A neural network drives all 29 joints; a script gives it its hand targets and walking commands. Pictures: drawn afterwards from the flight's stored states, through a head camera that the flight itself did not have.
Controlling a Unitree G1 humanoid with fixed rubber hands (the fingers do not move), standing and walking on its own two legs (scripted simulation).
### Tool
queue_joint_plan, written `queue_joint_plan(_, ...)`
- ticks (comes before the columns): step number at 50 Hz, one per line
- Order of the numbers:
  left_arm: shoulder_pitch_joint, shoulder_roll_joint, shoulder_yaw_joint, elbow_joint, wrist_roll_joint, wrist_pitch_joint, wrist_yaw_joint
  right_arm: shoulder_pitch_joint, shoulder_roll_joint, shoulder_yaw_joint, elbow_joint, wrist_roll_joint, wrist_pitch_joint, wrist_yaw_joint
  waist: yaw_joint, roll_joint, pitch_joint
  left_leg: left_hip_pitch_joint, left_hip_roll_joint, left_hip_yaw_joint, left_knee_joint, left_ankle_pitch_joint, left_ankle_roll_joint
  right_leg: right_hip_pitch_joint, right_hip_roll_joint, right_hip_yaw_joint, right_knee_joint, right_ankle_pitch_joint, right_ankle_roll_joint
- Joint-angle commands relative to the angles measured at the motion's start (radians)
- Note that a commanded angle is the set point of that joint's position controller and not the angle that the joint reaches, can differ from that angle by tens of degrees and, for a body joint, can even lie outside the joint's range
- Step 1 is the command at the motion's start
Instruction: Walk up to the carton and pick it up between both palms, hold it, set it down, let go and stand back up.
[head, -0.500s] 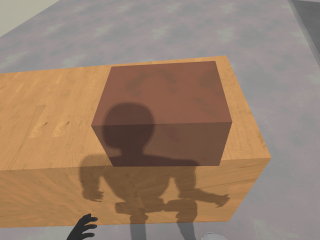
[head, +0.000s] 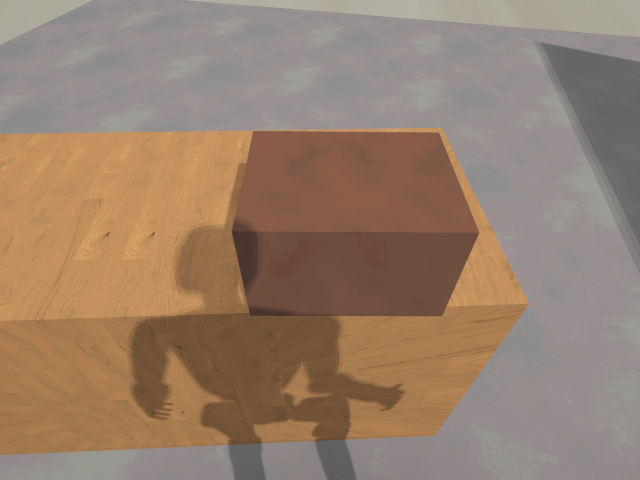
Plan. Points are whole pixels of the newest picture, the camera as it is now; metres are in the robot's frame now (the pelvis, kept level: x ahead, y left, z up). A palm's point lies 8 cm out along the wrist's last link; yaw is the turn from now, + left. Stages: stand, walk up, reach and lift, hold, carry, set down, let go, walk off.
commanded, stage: walk up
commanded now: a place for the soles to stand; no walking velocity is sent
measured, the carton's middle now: (346, 222) +0.51 -0.03 +0.03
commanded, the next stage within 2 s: reach and lift in 1.62 s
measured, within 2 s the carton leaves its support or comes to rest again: neither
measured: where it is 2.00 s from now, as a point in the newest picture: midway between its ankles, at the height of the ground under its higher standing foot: outside the picture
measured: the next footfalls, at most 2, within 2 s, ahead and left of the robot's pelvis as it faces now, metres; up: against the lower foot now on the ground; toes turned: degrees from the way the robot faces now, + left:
right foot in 0.10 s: +0.06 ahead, -0.10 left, +0.00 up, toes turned -6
left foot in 0.38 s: +0.14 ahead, +0.15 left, +0.00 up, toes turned -8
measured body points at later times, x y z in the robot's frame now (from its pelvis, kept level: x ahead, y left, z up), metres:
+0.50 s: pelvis +0.04 +0.03 -0.01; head +0.04 +0.04 +0.44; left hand +0.14 +0.30 -0.13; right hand +0.12 -0.25 -0.10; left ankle +0.10 +0.15 -0.73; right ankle +0.01 -0.10 -0.73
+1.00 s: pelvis +0.06 +0.02 +0.00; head +0.06 +0.01 +0.45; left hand +0.21 +0.27 -0.10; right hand +0.14 -0.27 -0.10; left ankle +0.10 +0.15 -0.73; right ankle +0.01 -0.10 -0.73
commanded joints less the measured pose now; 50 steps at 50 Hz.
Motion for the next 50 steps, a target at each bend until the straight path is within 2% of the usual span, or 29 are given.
queue_joint_plan(1,-0.072,0.026,0.012,-0.117,0.005,-0.032,-0.007,0.071,-0.152,-0.041,-0.036,-0.006,-0.02,-0.009,-0.056,0.239,0.097,0.107,0.209,-0.252,-0.216,-0.026,0.153,-0.083,-0.008,-0.034,-0.272,-0.039,-0.001)
queue_joint_plan(2,-0.073,0.029,0.011,-0.119,0.006,-0.041,-0.007,0.08,-0.157,-0.041,-0.028,0.0,-0.019,-0.005,-0.06,0.221,0.057,0.11,0.194,-0.221,-0.189,0.051,0.156,-0.012,-0.003,-0.048,-0.326,-0.013,-0.006)
queue_joint_plan(4,0.015,0.016,0.014,-0.095,0.004,-0.059,-0.002,0.064,-0.169,-0.03,-0.037,0.002,-0.016,-0.003,0.015,0.154,0.003,0.019,0.183,-0.17,-0.077,0.186,0.118,0.223,0.026,-0.072,-0.552,0.141,-0.032)
queue_joint_plan(5,0.067,0.045,0.023,-0.084,0.013,-0.065,0.001,0.078,-0.152,-0.02,-0.047,0.007,-0.017,0.001,0.037,0.099,-0.008,-0.092,0.169,-0.136,-0.015,0.182,0.086,0.364,-0.004,-0.016,-0.561,0.195,-0.062)
queue_joint_plan(6,0.103,0.089,0.035,-0.074,0.027,-0.071,0.003,0.079,-0.104,-0.001,-0.068,0.014,-0.023,0.005,0.062,-0.005,-0.069,-0.222,0.123,-0.098,0.11,0.093,0.039,0.504,-0.128,0.181,-0.564,0.16,-0.107)
queue_joint_plan(7,0.096,0.164,0.055,-0.078,0.028,-0.072,0.008,0.066,-0.049,0.02,-0.104,0.018,-0.026,0.008,0.058,-0.115,-0.062,-0.353,0.024,-0.004,0.231,-0.091,-0.03,0.541,-0.321,0.46,-0.59,0.177,-0.198)
queue_joint_plan(8,0.08,0.185,0.055,-0.052,0.022,-0.059,0.01,0.019,-0.074,0.011,-0.11,0.009,-0.013,-0.002,0.081,-0.102,0.005,-0.313,0.028,-0.041,0.263,-0.268,-0.028,0.396,-0.372,0.458,-0.563,0.199,-0.309)
queue_joint_plan(9,0.068,0.155,0.044,-0.05,0.019,-0.056,0.005,0.004,-0.085,0.001,-0.122,-0.001,-0.01,-0.006,0.079,-0.113,0.008,-0.272,0.054,-0.067,0.24,-0.271,-0.023,0.336,-0.365,0.422,-0.541,0.198,-0.319)
queue_joint_plan(11,0.056,0.093,0.022,-0.063,0.02,-0.053,0.004,-0.019,-0.117,-0.017,-0.128,0.001,-0.023,-0.001,0.094,-0.091,0.06,-0.308,0.013,-0.065,0.214,-0.288,-0.031,0.347,-0.277,0.303,-0.553,0.293,-0.277)
queue_joint_plan(12,0.069,0.095,0.018,-0.06,0.018,-0.057,0.008,-0.002,-0.103,-0.009,-0.122,-0.001,-0.027,0.004,0.103,-0.124,0.069,-0.32,0.013,-0.061,0.216,-0.249,-0.04,0.358,-0.256,0.276,-0.552,0.357,-0.256)
queue_joint_plan(15,-0.037,0.124,0.019,-0.046,0.0,-0.043,0.007,0.074,-0.062,-0.008,-0.108,0.009,-0.036,0.003,0.041,-0.165,0.049,-0.121,-0.019,-0.013,0.07,-0.011,-0.039,0.224,-0.175,0.145,-0.505,0.451,-0.201)
queue_joint_plan(17,-0.081,0.116,0.008,-0.047,-0.02,-0.03,-0.003,0.109,-0.077,-0.022,-0.089,0.013,-0.047,-0.002,0.009,-0.075,0.013,0.069,-0.047,0.018,-0.083,0.236,-0.034,0.119,-0.118,0.061,-0.412,0.414,-0.142)
queue_joint_plan(19,-0.068,0.076,-0.018,-0.047,-0.035,-0.028,-0.012,0.098,-0.12,-0.038,-0.097,-0.002,-0.045,-0.012,0.017,-0.048,-0.021,0.209,0.003,-0.052,-0.032,0.293,-0.012,-0.034,-0.093,0.031,-0.37,0.278,-0.079)
queue_joint_plan(20,-0.06,0.057,-0.023,-0.06,-0.042,-0.023,-0.015,0.083,-0.139,-0.042,-0.124,-0.003,-0.041,-0.017,0.013,-0.007,-0.022,0.171,0.104,-0.176,-0.088,0.194,0.017,-0.052,-0.063,0.017,-0.327,0.145,-0.049)
queue_joint_plan(21,-0.026,0.053,-0.024,-0.057,-0.038,-0.01,-0.016,0.061,-0.188,-0.046,-0.132,0.01,-0.037,-0.019,0.028,0.05,0.0,0.02,0.248,-0.369,-0.228,-0.077,0.087,0.024,-0.012,-0.002,-0.24,-0.045,-0.027)
queue_joint_plan(22,0.014,0.072,-0.005,-0.039,-0.023,0.004,-0.018,0.026,-0.222,-0.057,-0.131,0.013,-0.023,-0.024,0.044,0.109,0.053,-0.139,0.292,-0.401,-0.302,-0.358,0.142,0.108,-0.025,-0.015,-0.173,-0.118,-0.019)
queue_joint_plan(23,0.036,0.082,0.003,-0.026,-0.013,0.009,-0.021,-0.032,-0.217,-0.057,-0.137,0.02,-0.017,-0.026,0.066,0.153,0.113,-0.229,0.3,-0.428,-0.34,-0.437,0.16,0.131,-0.04,-0.015,-0.166,-0.098,-0.022)
queue_joint_plan(26,0.008,0.087,0.004,-0.025,-0.005,-0.024,-0.03,-0.059,-0.166,-0.03,-0.152,0.033,-0.024,-0.017,0.058,0.147,0.137,-0.21,0.143,-0.225,-0.231,-0.133,0.054,0.175,-0.057,0.038,-0.405,0.128,-0.044)
queue_joint_plan(30,-0.039,0.114,0.003,-0.024,-0.012,-0.044,-0.033,-0.033,-0.15,-0.022,-0.15,0.027,-0.029,-0.006,0.024,0.126,0.002,-0.018,0.096,-0.154,-0.164,-0.096,0.014,0.12,-0.067,0.073,-0.444,0.052,-0.059)
queue_joint_plan(31,-0.041,0.1,-0.001,-0.019,-0.015,-0.041,-0.036,-0.034,-0.158,-0.03,-0.147,0.03,-0.029,-0.007,0.031,0.155,0.009,-0.024,0.115,-0.181,-0.179,-0.115,0.024,0.13,-0.056,0.047,-0.432,0.068,-0.053)
queue_joint_plan(32,-0.04,0.101,0.002,-0.022,-0.006,-0.037,-0.035,-0.011,-0.158,-0.028,-0.147,0.032,-0.033,-0.007,0.024,0.12,-0.019,-0.02,0.14,-0.206,-0.195,-0.061,0.038,0.18,-0.058,0.027,-0.413,0.119,-0.047)
queue_joint_plan(33,-0.028,0.103,0.002,-0.025,-0.002,-0.039,-0.034,-0.021,-0.178,-0.025,-0.149,0.029,-0.037,-0.007,0.045,0.134,-0.024,-0.03,0.146,-0.198,-0.165,0.062,0.045,0.217,-0.075,0.041,-0.417,0.188,-0.05)
queue_joint_plan(34,-0.02,0.105,-0.006,-0.027,-0.002,-0.043,-0.033,-0.032,-0.166,-0.022,-0.148,0.029,-0.041,-0.008,0.042,0.077,-0.058,-0.009,0.124,-0.17,-0.12,0.159,0.041,0.223,-0.085,0.052,-0.423,0.249,-0.05)
queue_joint_plan(36,-0.043,0.108,-0.009,-0.023,-0.016,-0.045,-0.035,-0.03,-0.153,-0.015,-0.154,0.025,-0.041,-0.011,0.027,0.057,-0.075,0.041,0.108,-0.112,-0.075,0.246,0.032,0.204,-0.095,0.065,-0.433,0.286,-0.058)
queue_joint_plan(37,-0.045,0.112,-0.005,-0.025,-0.016,-0.042,-0.036,-0.03,-0.16,-0.017,-0.162,0.022,-0.04,-0.011,0.046,0.019,-0.076,0.04,0.105,-0.124,-0.063,0.251,0.032,0.203,-0.093,0.049,-0.433,0.293,-0.055)
queue_joint_plan(40,-0.07,0.119,-0.009,-0.042,-0.022,-0.035,-0.035,-0.044,-0.164,-0.016,-0.158,0.028,-0.035,-0.012,0.047,0.021,-0.029,0.042,0.098,-0.1,-0.056,0.295,0.032,0.162,-0.094,0.047,-0.423,0.312,-0.061)
queue_joint_plan(41,-0.066,0.117,-0.01,-0.041,-0.031,-0.031,-0.036,-0.021,-0.16,-0.017,-0.16,0.029,-0.028,-0.013,0.031,-0.041,0.015,0.023,0.096,-0.087,-0.045,0.278,0.028,0.139,-0.096,0.052,-0.45,0.308,-0.07)
queue_joint_plan(42,-0.072,0.117,-0.01,-0.044,-0.033,-0.029,-0.037,-0.011,-0.162,-0.015,-0.156,0.03,-0.025,-0.013,0.029,-0.045,0.024,0.014,0.086,-0.077,-0.045,0.258,0.022,0.135,-0.102,0.059,-0.46,0.303,-0.076)
queue_joint_plan(50,-0.11,0.127,-0.007,-0.066,-0.03,-0.027,-0.04,-0.027,-0.158,-0.014,-0.154,0.026,-0.031,-0.012,0.035,-0.003,-0.017,0.038,0.081,-0.064,-0.053,0.253,0.015,0.156,-0.097,0.054,-0.455,0.285,-0.08)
